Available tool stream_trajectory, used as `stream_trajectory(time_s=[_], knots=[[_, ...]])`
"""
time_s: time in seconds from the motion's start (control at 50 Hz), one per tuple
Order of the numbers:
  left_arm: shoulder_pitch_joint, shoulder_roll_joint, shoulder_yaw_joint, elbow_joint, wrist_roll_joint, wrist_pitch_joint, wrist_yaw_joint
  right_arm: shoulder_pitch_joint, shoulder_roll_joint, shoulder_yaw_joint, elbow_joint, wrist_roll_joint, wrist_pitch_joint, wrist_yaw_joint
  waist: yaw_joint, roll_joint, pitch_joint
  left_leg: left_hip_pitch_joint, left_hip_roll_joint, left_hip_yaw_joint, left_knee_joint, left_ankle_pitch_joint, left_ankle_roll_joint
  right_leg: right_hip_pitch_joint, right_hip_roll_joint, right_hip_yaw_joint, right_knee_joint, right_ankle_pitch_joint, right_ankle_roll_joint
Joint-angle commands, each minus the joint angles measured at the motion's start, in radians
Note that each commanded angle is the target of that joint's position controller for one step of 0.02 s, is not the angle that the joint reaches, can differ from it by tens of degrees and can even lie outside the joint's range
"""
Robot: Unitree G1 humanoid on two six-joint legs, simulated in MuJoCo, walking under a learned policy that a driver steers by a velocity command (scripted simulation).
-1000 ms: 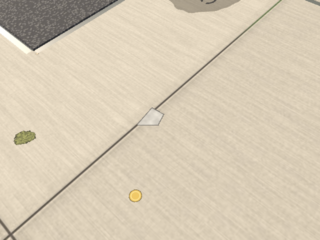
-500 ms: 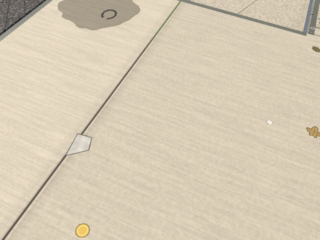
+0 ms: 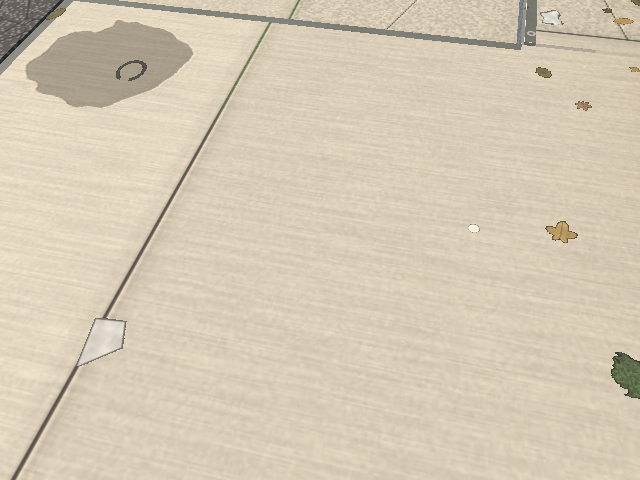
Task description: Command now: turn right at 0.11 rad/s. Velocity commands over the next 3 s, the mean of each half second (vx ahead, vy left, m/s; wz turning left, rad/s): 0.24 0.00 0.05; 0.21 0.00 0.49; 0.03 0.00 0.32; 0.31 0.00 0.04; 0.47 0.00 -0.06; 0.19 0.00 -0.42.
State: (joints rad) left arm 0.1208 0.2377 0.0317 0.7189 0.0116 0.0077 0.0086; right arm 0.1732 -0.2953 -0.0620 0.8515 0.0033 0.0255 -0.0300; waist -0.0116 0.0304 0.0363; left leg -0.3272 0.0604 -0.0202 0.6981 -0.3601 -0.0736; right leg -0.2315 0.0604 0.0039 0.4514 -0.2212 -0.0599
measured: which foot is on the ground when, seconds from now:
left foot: up 0.00-0.02, down 0.04-0.30, up 0.32-0.72, down 0.74-1.00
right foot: down 0.00-0.74, up 0.76-1.00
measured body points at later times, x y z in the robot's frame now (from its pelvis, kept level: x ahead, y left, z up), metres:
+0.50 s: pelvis +0.09 -0.01 +0.00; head +0.11 -0.02 +0.45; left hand +0.07 +0.27 -0.12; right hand +0.24 -0.26 -0.12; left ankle +0.14 +0.16 -0.67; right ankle +0.02 -0.09 -0.74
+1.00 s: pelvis +0.27 +0.06 -0.01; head +0.32 +0.09 +0.44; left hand +0.33 +0.38 -0.11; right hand +0.50 -0.16 -0.10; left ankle +0.33 +0.14 -0.74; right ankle +0.39 -0.10 -0.67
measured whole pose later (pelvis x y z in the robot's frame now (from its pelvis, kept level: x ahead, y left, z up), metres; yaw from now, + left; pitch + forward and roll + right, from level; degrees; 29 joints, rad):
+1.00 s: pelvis +0.27 +0.06 -0.01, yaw +21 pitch +3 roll -1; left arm 0.13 0.31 0.06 0.70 0.02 -0.02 0.06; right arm 0.17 -0.30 -0.07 0.69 0.00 -0.01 0.01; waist -0.03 -0.02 0.07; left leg -0.40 -0.13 -0.08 0.45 -0.08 0.10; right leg -0.64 -0.05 0.12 1.05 -0.35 0.08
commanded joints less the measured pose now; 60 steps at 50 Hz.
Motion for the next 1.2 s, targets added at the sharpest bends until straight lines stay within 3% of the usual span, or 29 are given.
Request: stream_trajectory(time_s=[0.02,0.06,0.08,0.1,0.12,0.2,0.24,0.28,0.3,0.32,0.34,0.36,0.38,0.44,0.56,0.62,0.66,0.7,0.72,0.74,0.76,0.78,0.8,0.82,0.88,0.96,1.08,1.16,1.2], knots=[[-0.033,0.139,0.032,-0.025,-0.012,-0.010,0.000,0.022,-0.075,-0.013,-0.038,-0.005,-0.022,0.004,-0.016,-0.133,-0.056,0.124,-0.013,0.020,-0.244,0.150,0.027,0.005,-0.240,0.223,-0.115,0.135,-0.138],[0.027,0.106,0.019,0.005,0.005,-0.022,-0.004,0.046,-0.129,-0.015,-0.035,-0.026,-0.031,0.005,0.001,-0.031,-0.086,0.272,0.081,-0.086,-0.316,0.466,0.068,-0.052,-0.163,0.173,-0.062,0.051,-0.042],[0.078,0.104,0.025,0.012,0.009,-0.025,-0.008,0.033,-0.180,-0.029,-0.012,-0.009,-0.030,0.006,0.061,0.093,-0.099,0.222,0.081,-0.073,-0.272,0.288,0.114,-0.037,-0.075,0.084,-0.068,-0.087,-0.006],[0.009,0.123,0.026,0.012,0.010,-0.021,-0.003,0.029,-0.138,-0.027,-0.014,0.005,-0.031,0.011,0.010,0.086,-0.083,0.137,0.056,-0.076,-0.309,-0.010,0.142,-0.001,-0.035,0.036,-0.007,-0.189,0.018],[-0.025,0.133,0.033,0.003,-0.002,-0.017,0.001,0.035,-0.123,-0.022,-0.011,-0.001,-0.035,0.011,-0.003,0.093,-0.046,0.087,0.061,-0.106,-0.356,-0.216,0.156,-0.031,-0.017,0.014,0.051,-0.276,0.015],[-0.006,0.095,0.039,0.006,-0.028,-0.043,-0.004,0.078,-0.159,-0.032,0.000,0.014,-0.064,-0.001,-0.004,0.205,0.080,0.055,0.246,-0.375,-0.520,-0.424,0.266,-0.168,-0.033,-0.028,0.244,-0.215,-0.006],[0.042,0.081,0.042,0.028,-0.037,-0.064,-0.014,0.029,-0.154,-0.030,-0.016,0.026,-0.068,-0.001,0.034,0.175,0.082,0.019,0.227,-0.324,-0.509,-0.346,0.251,-0.084,-0.050,-0.032,0.143,-0.218,-0.035],[0.155,0.093,0.056,0.094,-0.034,-0.072,-0.019,-0.027,-0.124,-0.022,-0.035,0.028,-0.067,0.005,0.086,0.115,0.047,-0.082,0.128,-0.181,-0.399,-0.209,0.193,0.152,-0.032,-0.037,0.000,-0.094,-0.043],[0.240,0.144,0.074,0.119,-0.028,-0.075,-0.014,-0.047,-0.071,-0.005,-0.052,0.023,-0.074,0.009,0.111,-0.014,0.016,-0.189,0.050,-0.089,-0.208,-0.108,0.144,0.271,-0.138,0.136,-0.089,-0.176,-0.071],[0.332,0.225,0.096,0.134,-0.024,-0.082,-0.017,-0.077,-0.026,0.007,-0.088,0.026,-0.089,0.008,0.138,-0.251,0.000,-0.372,-0.060,0.046,0.100,-0.064,0.087,0.392,-0.329,0.479,-0.255,-0.349,-0.159],[0.343,0.219,0.090,0.133,-0.009,-0.097,-0.022,-0.102,-0.083,-0.007,-0.107,0.041,-0.102,0.006,0.142,-0.249,0.043,-0.496,-0.054,-0.047,0.309,-0.188,0.097,0.371,-0.450,0.656,-0.306,-0.337,-0.244],[0.311,0.161,0.072,0.129,-0.009,-0.110,-0.018,-0.060,-0.099,-0.016,-0.090,0.058,-0.109,0.011,0.105,-0.160,0.075,-0.558,-0.023,-0.136,0.409,-0.132,0.125,0.384,-0.442,0.585,-0.291,-0.303,-0.232],[0.286,0.137,0.065,0.122,-0.009,-0.120,-0.016,-0.027,-0.090,-0.016,-0.070,0.060,-0.114,0.019,0.082,-0.131,0.063,-0.572,-0.005,-0.161,0.424,-0.045,0.151,0.401,-0.402,0.476,-0.290,-0.243,-0.186],[0.246,0.096,0.049,0.124,-0.002,-0.116,-0.014,-0.037,-0.065,-0.018,-0.058,0.040,-0.111,0.042,0.062,-0.118,0.039,-0.529,0.025,-0.137,0.352,0.140,0.153,0.383,-0.317,0.192,-0.296,0.127,-0.092],[0.249,0.149,0.051,0.140,0.000,-0.108,0.009,-0.193,0.014,0.018,-0.147,0.021,-0.095,0.072,0.091,-0.097,0.087,-0.369,0.008,0.020,0.038,0.390,0.082,0.193,-0.255,-0.083,-0.346,0.328,-0.076],[0.284,0.177,0.053,0.159,-0.010,-0.091,0.023,-0.254,0.007,0.019,-0.203,0.015,-0.095,0.094,0.094,-0.106,0.090,-0.267,-0.030,0.096,-0.072,0.411,0.095,0.192,-0.268,-0.150,-0.271,0.554,-0.059],[0.259,0.203,0.060,0.150,-0.020,-0.077,0.033,-0.193,-0.035,0.001,-0.212,0.015,-0.091,0.107,0.041,-0.144,0.028,-0.187,-0.072,0.114,-0.086,0.363,0.132,0.249,-0.288,-0.172,-0.147,0.813,-0.033],[0.214,0.220,0.067,0.124,-0.022,-0.060,0.044,0.003,-0.105,-0.036,-0.171,0.014,-0.085,0.107,-0.065,-0.152,-0.089,0.018,-0.129,0.123,-0.099,0.324,0.180,0.242,-0.284,-0.178,0.101,0.955,-0.004],[0.191,0.217,0.065,0.107,-0.025,-0.059,0.046,0.125,-0.154,-0.062,-0.143,0.011,-0.080,0.092,-0.135,-0.119,-0.149,0.207,-0.135,0.087,-0.170,0.403,0.216,0.146,-0.244,-0.186,0.302,0.846,0.032],[0.235,0.156,0.048,0.078,0.005,-0.068,0.038,0.180,-0.222,-0.075,-0.135,0.006,-0.067,0.061,-0.111,0.086,-0.235,0.463,0.043,-0.147,-0.158,0.718,0.277,-0.092,-0.151,-0.184,0.639,0.182,0.086],[0.384,0.064,0.014,0.056,0.016,-0.089,0.017,0.105,-0.291,-0.069,-0.196,-0.026,-0.071,0.055,0.007,0.237,-0.432,0.716,0.339,-0.679,-0.172,0.998,0.535,-0.380,0.028,-0.022,1.019,-0.520,0.136],[0.326,0.175,0.038,0.064,-0.011,-0.101,0.001,0.115,-0.226,-0.064,-0.215,-0.021,-0.063,0.059,-0.077,0.078,-0.524,0.648,0.317,-0.662,-0.277,0.762,0.532,-0.391,-0.019,0.144,1.075,-0.441,0.121],[0.219,0.189,0.044,0.022,-0.040,-0.098,0.003,0.035,-0.180,-0.053,-0.224,-0.007,-0.066,0.061,-0.057,0.039,-0.354,0.509,0.252,-0.529,-0.315,0.592,0.469,-0.446,-0.057,0.115,1.025,-0.347,0.101],[0.182,0.177,0.045,0.018,-0.027,-0.088,0.018,-0.024,-0.139,-0.042,-0.222,0.013,-0.066,0.058,-0.017,-0.050,-0.205,0.324,0.187,-0.426,-0.354,0.495,0.406,-0.453,-0.099,0.092,0.933,-0.269,0.104],[0.201,0.180,0.057,0.005,0.001,-0.041,0.042,-0.081,-0.131,-0.041,-0.240,-0.011,-0.063,0.052,0.052,0.000,-0.118,0.005,0.103,-0.329,-0.414,0.449,0.367,-0.290,-0.125,0.088,0.787,-0.180,0.110],[0.170,0.146,0.050,-0.029,0.015,-0.025,0.057,-0.058,-0.159,-0.052,-0.240,-0.007,-0.056,0.032,0.048,0.033,-0.160,-0.025,0.067,-0.298,-0.389,0.497,0.356,-0.300,-0.101,0.083,0.632,-0.119,0.144],[0.040,0.142,0.046,-0.086,0.001,-0.025,0.051,-0.047,-0.169,-0.055,-0.259,0.007,-0.013,-0.001,0.001,0.094,-0.140,0.004,0.028,-0.402,-0.387,0.069,0.295,-0.317,-0.074,0.121,0.389,-0.033,0.160],[0.040,0.147,0.044,-0.089,-0.009,-0.049,0.032,-0.013,-0.147,-0.045,-0.257,-0.003,0.000,0.001,-0.023,0.121,-0.165,0.060,0.056,-0.432,-0.311,0.223,0.295,-0.212,-0.064,0.095,0.251,-0.081,0.142],[0.076,0.135,0.044,-0.084,-0.011,-0.060,0.019,-0.017,-0.127,-0.031,-0.256,0.003,0.007,0.003,0.012,0.120,-0.167,0.072,0.042,-0.439,-0.252,0.331,0.269,-0.097,-0.055,0.070,0.061,-0.011,0.111]])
